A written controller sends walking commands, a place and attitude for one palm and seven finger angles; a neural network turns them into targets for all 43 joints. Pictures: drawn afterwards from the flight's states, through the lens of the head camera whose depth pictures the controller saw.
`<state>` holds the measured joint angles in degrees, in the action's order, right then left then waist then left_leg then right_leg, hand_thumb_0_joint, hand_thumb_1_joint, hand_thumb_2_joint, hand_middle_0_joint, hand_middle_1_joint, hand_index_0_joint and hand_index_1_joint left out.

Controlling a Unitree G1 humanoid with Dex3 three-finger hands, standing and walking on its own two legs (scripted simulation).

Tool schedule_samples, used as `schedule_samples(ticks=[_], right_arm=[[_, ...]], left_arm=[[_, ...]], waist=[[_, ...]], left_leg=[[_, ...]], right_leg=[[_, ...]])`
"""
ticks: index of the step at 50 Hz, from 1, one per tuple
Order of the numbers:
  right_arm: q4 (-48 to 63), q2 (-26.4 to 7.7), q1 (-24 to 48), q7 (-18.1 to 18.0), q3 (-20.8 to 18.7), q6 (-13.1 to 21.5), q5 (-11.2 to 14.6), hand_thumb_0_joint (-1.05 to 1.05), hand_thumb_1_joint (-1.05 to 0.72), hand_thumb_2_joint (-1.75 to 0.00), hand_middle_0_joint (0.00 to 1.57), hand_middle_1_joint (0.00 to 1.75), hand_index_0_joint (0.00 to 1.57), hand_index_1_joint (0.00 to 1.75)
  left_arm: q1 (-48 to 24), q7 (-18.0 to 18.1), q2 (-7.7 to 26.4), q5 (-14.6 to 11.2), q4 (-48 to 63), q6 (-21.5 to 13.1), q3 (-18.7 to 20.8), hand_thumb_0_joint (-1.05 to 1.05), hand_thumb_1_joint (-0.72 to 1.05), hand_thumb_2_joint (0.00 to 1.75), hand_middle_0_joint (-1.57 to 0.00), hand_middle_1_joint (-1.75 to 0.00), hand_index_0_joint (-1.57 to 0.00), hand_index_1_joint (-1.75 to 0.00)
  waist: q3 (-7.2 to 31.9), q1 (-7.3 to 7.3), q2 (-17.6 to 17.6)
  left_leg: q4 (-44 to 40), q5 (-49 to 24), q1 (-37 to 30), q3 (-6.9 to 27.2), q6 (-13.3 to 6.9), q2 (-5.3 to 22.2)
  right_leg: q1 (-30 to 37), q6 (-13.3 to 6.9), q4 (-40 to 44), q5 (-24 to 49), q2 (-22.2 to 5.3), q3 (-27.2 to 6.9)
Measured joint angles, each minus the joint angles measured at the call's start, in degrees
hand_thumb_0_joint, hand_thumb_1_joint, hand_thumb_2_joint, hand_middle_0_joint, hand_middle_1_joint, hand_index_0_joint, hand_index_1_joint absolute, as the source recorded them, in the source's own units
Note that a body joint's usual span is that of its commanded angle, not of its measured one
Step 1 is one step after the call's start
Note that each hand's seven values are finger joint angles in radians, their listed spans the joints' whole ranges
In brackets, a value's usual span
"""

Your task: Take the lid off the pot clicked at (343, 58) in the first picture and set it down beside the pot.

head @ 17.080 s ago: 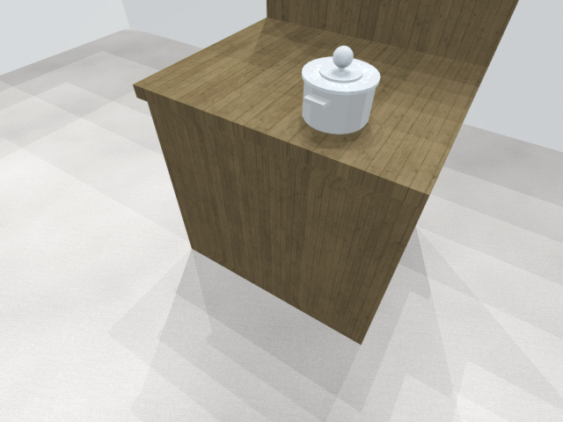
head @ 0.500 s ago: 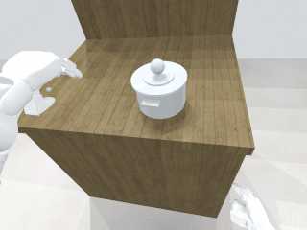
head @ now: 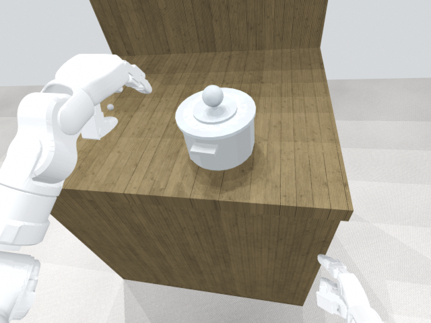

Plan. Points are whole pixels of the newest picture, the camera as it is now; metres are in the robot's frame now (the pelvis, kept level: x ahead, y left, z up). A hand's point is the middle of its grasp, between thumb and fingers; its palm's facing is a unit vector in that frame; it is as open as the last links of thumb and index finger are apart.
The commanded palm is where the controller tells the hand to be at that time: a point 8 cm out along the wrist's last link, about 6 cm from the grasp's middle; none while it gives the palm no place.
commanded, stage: move the open hand above the knob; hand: left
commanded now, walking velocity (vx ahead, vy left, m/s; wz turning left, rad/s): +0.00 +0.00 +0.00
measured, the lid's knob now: (212, 96) +0.52 +0.04 +0.17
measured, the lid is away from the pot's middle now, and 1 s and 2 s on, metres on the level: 0.00 0.00 0.00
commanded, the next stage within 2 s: none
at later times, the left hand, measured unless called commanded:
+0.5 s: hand (159, 86) +0.42 +0.11 +0.26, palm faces -0.02 +0.03 -1.00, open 9.9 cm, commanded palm +0.39 +0.11 +0.32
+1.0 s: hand (202, 66) +0.47 +0.04 +0.26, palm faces -0.05 +0.04 -1.00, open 9.9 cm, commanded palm +0.45 +0.05 +0.32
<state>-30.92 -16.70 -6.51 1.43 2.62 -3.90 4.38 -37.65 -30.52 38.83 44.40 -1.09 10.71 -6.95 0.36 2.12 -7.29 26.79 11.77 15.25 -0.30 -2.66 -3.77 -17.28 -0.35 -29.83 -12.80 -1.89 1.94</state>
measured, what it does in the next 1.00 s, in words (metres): stands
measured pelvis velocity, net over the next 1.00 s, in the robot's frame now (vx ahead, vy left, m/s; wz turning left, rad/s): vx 0.02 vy -0.01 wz -0.01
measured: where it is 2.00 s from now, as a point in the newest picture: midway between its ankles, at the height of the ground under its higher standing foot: outside the picture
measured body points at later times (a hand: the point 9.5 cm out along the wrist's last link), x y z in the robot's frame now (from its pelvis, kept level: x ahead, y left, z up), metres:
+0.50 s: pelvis +0.01 +0.00 +0.00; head +0.02 -0.06 +0.45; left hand +0.42 +0.11 +0.31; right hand +0.20 -0.22 -0.11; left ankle +0.03 +0.09 -0.74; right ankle +0.03 -0.11 -0.74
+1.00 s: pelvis +0.02 -0.01 +0.00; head +0.03 -0.06 +0.45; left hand +0.47 +0.04 +0.31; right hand +0.18 -0.24 -0.12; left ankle +0.03 +0.09 -0.74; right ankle +0.03 -0.11 -0.74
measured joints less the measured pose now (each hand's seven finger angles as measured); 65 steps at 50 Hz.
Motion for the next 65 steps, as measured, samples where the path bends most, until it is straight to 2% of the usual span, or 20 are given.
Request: schedule_samples(ticks=[6, 18, 26, 43, 51, 53, 58, 65], right_arm=[[-0.68, -0.31, -0.64, 0.04, -0.33, -0.68, 0.12, 0.01, -0.91, -0.9, 0.2, 0.29, 0.2, 0.3], [-1.08, -0.11, -0.88, 0.72, -0.51, -2.01, 0.19, 0.01, -0.91, -0.9, 0.19, 0.29, 0.2, 0.3], [-1.57, 0.56, -0.63, 0.63, -0.35, -2.13, 0.21, 0.01, -0.91, -0.9, 0.19, 0.29, 0.2, 0.3], [-3.69, 0.66, -1.71, 0.25, -0.18, -2.85, -0.06, 0.01, -0.91, -0.9, 0.19, 0.29, 0.2, 0.3], [-4.71, 0.57, -2.45, 0.16, -0.58, -2.6, -0.22, 0.01, -0.91, -0.9, 0.19, 0.29, 0.2, 0.3], [-5.16, 0.62, -2.4, 0.03, -0.44, -2.53, -0.43, 0.01, -0.91, -0.9, 0.19, 0.29, 0.2, 0.3], [-5.29, 0.93, -2.89, -0.13, -0.43, -2.41, -0.9, 0.01, -0.91, -0.9, 0.19, 0.29, 0.2, 0.3], [-4.98, 0.81, -3.47, -0.12, -0.56, -3.31, -0.68, 0.01, -0.91, -0.9, 0.19, 0.29, 0.2, 0.3]], left_arm=[[-3.26, 0.28, -2.12, 0.56, -1.58, 1.51, -3.01, 0.0, -0.37, 1.68, -0.9, -0.08, -0.89, -0.09], [-7.84, 1.59, -5.66, 1.24, -5.03, 3.57, -6.21, 0.0, -0.37, 1.68, -0.9, -0.08, -0.89, -0.09], [-13.04, 2.74, -8.27, 2.35, -10.04, 4.86, -10.11, 0.0, -0.37, 1.68, -0.9, -0.08, -0.89, -0.09], [-22.83, 5.15, -13.94, 3.2, -23.63, 6.83, -13.21, 0.0, -0.37, 1.68, -0.9, -0.08, -0.89, -0.09], [-28.07, 6.08, -17.33, 3.92, -29.59, 7.69, -16.25, 0.0, -0.37, 1.68, -0.9, -0.08, -0.89, -0.09], [-29.55, 6.54, -18.5, 3.52, -32.06, 7.55, -15.75, 0.0, -0.37, 1.68, -0.9, -0.08, -0.89, -0.09], [-31.66, 7.37, -19.46, 4.35, -35.84, 7.49, -14.11, 0.0, -0.37, 1.68, -0.9, -0.08, -0.89, -0.09], [-30.73, 6.93, -19.58, 4.69, -35.98, 8.2, -13.82, 0.0, -0.37, 1.68, -0.89, -0.08, -0.89, -0.09]], waist=[[0.02, -0.22, 0.19], [0.7, -1.18, 0.5], [0.92, -1.63, 0.96], [1.89, -3.41, 1.29], [2.08, -3.88, 1.65], [2.17, -4.17, 1.66], [2.71, -4.8, 1.54], [2.92, -4.71, 1.33]], left_leg=[[-0.11, 0.24, -0.26, 0.01, -0.05, -0.2], [-0.47, 0.58, -0.54, -0.4, -0.09, -0.24], [-0.63, 0.63, -0.38, -0.44, -0.04, -0.31], [-1.65, 0.79, -0.45, -0.62, 0.23, -0.07], [-1.77, 0.82, 0.14, -0.39, 0.37, -0.07], [-1.93, 0.76, 0.26, -0.37, 0.4, -0.04], [-2.65, 0.52, 0.39, -0.81, 0.48, 0.13], [-3.1, 0.54, -0.16, -1.17, 0.56, 0.36]], right_leg=[[0.08, 0.03, -0.32, -0.49, -0.19, -0.02], [-0.03, 0.04, -0.5, -0.97, -0.2, -0.48], [-0.4, -0.03, -0.77, -1.23, -0.27, -0.54], [-0.76, -0.28, -0.41, -1.61, 0.01, -0.76], [-1.38, -0.46, -0.53, -1.85, -0.01, -0.54], [-1.52, -0.48, -0.38, -1.8, 0.03, -0.53], [-2.02, -0.55, -0.07, -1.6, 0.24, -0.99], [-1.71, -0.65, 0.17, -1.56, 0.5, -1.35]])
